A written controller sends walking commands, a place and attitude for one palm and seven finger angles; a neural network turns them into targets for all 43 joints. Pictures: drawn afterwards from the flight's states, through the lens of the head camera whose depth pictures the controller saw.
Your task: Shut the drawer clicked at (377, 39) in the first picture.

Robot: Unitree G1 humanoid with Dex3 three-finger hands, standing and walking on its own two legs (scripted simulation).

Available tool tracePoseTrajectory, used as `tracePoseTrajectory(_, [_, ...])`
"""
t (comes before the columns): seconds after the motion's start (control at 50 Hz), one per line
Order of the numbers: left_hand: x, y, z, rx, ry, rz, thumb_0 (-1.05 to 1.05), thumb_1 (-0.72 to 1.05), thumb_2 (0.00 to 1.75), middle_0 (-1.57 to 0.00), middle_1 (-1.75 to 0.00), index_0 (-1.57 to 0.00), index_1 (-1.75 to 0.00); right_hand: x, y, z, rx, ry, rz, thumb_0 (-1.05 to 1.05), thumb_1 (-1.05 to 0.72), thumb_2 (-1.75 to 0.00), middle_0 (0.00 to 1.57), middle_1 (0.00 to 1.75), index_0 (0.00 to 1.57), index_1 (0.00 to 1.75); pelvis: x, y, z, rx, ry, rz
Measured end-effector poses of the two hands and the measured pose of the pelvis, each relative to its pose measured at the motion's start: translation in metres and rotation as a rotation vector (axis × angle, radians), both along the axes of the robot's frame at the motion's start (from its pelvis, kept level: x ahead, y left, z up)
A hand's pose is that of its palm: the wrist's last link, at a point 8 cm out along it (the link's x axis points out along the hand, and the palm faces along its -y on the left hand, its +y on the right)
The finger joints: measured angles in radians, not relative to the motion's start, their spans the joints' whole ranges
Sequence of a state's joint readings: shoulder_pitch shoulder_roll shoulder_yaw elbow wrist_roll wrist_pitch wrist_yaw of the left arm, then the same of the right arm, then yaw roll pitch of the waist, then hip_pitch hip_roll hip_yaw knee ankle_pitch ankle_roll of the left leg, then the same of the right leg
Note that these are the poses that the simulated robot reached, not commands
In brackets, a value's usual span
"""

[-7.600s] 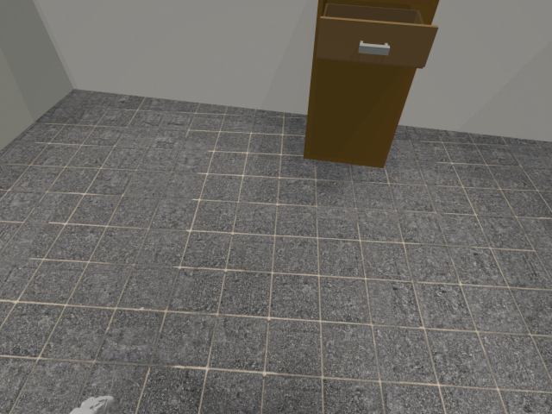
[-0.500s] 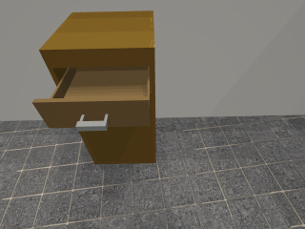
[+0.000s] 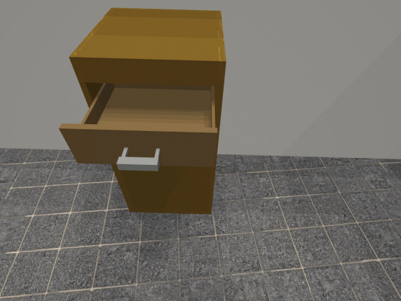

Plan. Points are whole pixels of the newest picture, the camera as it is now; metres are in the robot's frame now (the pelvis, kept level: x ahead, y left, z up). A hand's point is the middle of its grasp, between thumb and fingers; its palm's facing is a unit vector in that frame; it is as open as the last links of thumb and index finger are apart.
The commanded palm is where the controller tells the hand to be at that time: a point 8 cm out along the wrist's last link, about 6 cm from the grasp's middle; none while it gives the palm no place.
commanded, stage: look again from close up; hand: left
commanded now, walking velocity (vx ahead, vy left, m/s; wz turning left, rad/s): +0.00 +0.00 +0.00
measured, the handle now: (140, 157) +0.47 +0.20 -0.02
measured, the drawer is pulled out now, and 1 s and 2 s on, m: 0.21 0.21 0.21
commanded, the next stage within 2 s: shuffle to correct the standing spot in 0.34 s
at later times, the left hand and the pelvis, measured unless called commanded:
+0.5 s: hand out of the picture +0.00 +0.24 -0.17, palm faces -0.01 -0.98 -0.19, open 7.4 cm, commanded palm none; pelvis -0.01 +0.06 +0.00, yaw -3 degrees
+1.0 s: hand out of the picture -0.04 +0.17 -0.17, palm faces +0.14 -0.98 -0.12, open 7.4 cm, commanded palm none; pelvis +0.04 +0.03 +0.00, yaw +2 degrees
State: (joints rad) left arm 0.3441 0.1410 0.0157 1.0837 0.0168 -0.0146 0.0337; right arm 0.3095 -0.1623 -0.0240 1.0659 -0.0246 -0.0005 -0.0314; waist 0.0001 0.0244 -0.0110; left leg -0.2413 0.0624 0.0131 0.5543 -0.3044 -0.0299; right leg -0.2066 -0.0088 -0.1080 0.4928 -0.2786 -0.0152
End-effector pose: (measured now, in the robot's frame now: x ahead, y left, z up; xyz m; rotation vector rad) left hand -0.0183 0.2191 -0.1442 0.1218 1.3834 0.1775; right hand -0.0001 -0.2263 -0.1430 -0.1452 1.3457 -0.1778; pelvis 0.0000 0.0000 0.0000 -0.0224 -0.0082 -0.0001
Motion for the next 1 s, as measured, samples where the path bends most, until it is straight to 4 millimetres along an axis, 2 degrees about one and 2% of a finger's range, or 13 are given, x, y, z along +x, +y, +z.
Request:
tracePoseTrajectory(0.14, [0.044, 0.043, 0.002, 0.035, -0.113, -0.041, 0.0, 0.91, 0.9, -0.2, -0.3, -0.2, -0.29, 0.024, 0.022, 0.006, -0.025, -0.09, 0.003, 0.01, -0.93, -0.9, 0.2, 0.3, 0.2, 0.3, 0.003, 0.027, -0.001, 0.006, -0.024, -0.023])
tracePoseTrajectory(0.26, [0.057, 0.063, 0.003, 0.033, -0.142, -0.068, 0.0, 0.91, 0.9, -0.2, -0.3, -0.2, -0.29, 0.024, 0.039, 0.01, -0.03, -0.107, 0.007, 0.0, -0.93, -0.9, 0.2, 0.3, 0.2, 0.3, -0.001, 0.045, 0.0, 0.009, -0.033, -0.034])
tracePoseTrajectory(0.38, [0.045, 0.07, 0.002, 0.018, -0.107, -0.078, 0.0, 0.91, 0.9, -0.2, -0.3, -0.2, -0.29, 0.008, 0.052, 0.01, -0.021, -0.074, -0.002, 0.0, -0.92, -0.9, 0.2, 0.3, 0.2, 0.3, -0.008, 0.057, 0.002, 0.014, -0.037, -0.041])
tracePoseTrajectory(0.56, [0.003, 0.066, -0.001, -0.007, 0.003, -0.071, 0.0, 0.91, 0.9, -0.2, -0.3, -0.2, -0.29, -0.028, 0.065, 0.006, 0.01, 0.013, -0.036, 0.0, -0.91, -0.9, 0.2, 0.3, 0.2, 0.3, -0.013, 0.061, 0.003, 0.022, -0.038, -0.04])
tracePoseTrajectory(0.66, [-0.014, 0.055, 0.0, -0.015, 0.062, -0.059, 0.0, 0.91, 0.9, -0.2, -0.3, -0.2, -0.29, -0.045, 0.057, 0.003, 0.018, 0.069, -0.066, 0.0, -0.91, -0.9, 0.2, 0.3, 0.2, 0.3, -0.009, 0.052, 0.003, 0.029, -0.026, -0.041])
tracePoseTrajectory(0.76, [-0.016, 0.037, 0.004, -0.01, 0.064, -0.012, 0.0, 0.91, 0.9, -0.2, -0.3, -0.2, -0.29, -0.052, 0.039, -0.004, 0.02, 0.128, -0.058, 0.0, -0.91, -0.9, 0.2, 0.3, 0.2, 0.3, 0.0, 0.036, 0.001, 0.024, -0.02, -0.008])
tracePoseTrajectory(0.82, [-0.015, 0.025, 0.005, -0.007, 0.041, 0.038, 0.0, 0.91, 0.9, -0.2, -0.3, -0.2, -0.29, -0.042, 0.028, -0.005, 0.02, 0.157, -0.023, 0.0, -0.91, -0.9, 0.2, 0.3, 0.2, 0.3, 0.008, 0.028, 0.0, 0.013, -0.01, 0.017])
tracePoseTrajectory(0.86, [-0.018, 0.018, 0.004, -0.013, 0.04, 0.071, 0.0, 0.91, 0.9, -0.2, -0.3, -0.2, -0.29, -0.027, 0.023, -0.002, 0.014, 0.154, 0.001, 0.0, -0.91, -0.9, 0.2, 0.3, 0.2, 0.3, 0.014, 0.025, 0.001, 0.01, -0.008, 0.029])
tracePoseTrajectory(0.94, [-0.025, 0.004, 0.002, -0.049, 0.089, 0.095, 0.0, 0.91, 0.9, -0.2, -0.3, -0.2, -0.29, 0.022, 0.017, 0.005, -0.004, 0.074, 0.036, 0.0, -0.91, -0.9, 0.2, 0.3, 0.2, 0.3, 0.027, 0.024, 0.003, 0.006, -0.007, 0.04])
tracePoseTrajectory(1.0, [-0.026, -0.001, -0.003, -0.083, 0.132, 0.104, 0.0, 0.91, 0.9, -0.2, -0.3, -0.2, -0.29, 0.064, 0.022, 0.008, -0.017, -0.011, 0.06, 0.0, -0.91, -0.9, 0.19, 0.3, 0.2, 0.3, 0.039, 0.028, 0.001, 0.001, -0.008, 0.043])
